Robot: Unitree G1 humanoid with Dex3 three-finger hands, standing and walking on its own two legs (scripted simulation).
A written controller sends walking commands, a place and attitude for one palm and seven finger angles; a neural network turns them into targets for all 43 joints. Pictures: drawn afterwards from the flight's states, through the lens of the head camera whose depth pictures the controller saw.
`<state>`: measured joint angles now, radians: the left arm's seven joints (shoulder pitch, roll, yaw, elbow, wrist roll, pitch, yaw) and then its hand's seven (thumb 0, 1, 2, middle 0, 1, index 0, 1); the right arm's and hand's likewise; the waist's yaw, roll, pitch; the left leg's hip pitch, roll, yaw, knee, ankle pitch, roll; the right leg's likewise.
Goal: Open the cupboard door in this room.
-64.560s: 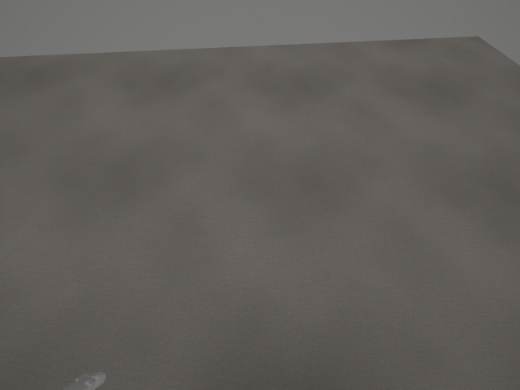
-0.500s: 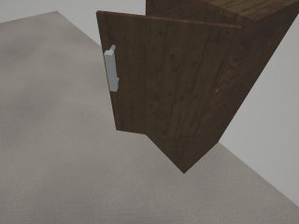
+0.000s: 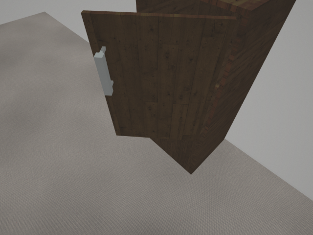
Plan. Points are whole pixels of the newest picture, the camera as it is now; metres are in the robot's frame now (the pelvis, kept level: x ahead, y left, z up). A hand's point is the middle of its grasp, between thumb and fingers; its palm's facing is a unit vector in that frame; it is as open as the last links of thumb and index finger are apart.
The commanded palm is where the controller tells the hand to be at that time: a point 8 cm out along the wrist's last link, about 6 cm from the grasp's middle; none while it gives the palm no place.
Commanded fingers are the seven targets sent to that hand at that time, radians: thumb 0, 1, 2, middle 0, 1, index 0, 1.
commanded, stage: come to a stop and stand still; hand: left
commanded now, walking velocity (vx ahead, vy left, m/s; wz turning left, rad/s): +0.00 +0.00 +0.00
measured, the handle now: (106, 71) +0.58 +0.19 +0.09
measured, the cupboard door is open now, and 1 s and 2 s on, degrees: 41 41 41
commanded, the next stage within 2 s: look again from close up in 0.50 s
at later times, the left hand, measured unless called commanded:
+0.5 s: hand out of the picture -0.05 +0.19 -0.17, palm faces +0.02 -0.98 -0.21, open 7.4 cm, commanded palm none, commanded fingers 0.00 0.90 0.90 -0.20 -0.30 -0.20 -0.30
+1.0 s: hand out of the picture -0.03 +0.17 -0.17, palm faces +0.03 -0.98 -0.18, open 7.4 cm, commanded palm none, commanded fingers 0.00 0.90 0.90 -0.20 -0.30 -0.20 -0.30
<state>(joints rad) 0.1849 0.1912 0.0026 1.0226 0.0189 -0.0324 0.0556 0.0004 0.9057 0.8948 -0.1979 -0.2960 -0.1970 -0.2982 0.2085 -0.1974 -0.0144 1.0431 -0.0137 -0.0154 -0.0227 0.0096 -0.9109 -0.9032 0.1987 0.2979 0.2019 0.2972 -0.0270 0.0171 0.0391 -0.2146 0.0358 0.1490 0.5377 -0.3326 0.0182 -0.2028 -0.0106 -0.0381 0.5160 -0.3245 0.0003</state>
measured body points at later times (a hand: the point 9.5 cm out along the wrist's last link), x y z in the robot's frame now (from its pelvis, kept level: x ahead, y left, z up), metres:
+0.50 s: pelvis -0.04 +0.00 +0.01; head -0.03 +0.00 +0.46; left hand -0.05 +0.24 -0.15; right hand -0.03 -0.23 -0.15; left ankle -0.03 +0.09 -0.73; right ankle -0.04 -0.12 -0.73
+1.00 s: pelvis -0.03 +0.00 +0.01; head -0.02 +0.01 +0.46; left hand -0.03 +0.22 -0.15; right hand -0.01 -0.22 -0.15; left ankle -0.03 +0.09 -0.73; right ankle -0.04 -0.12 -0.73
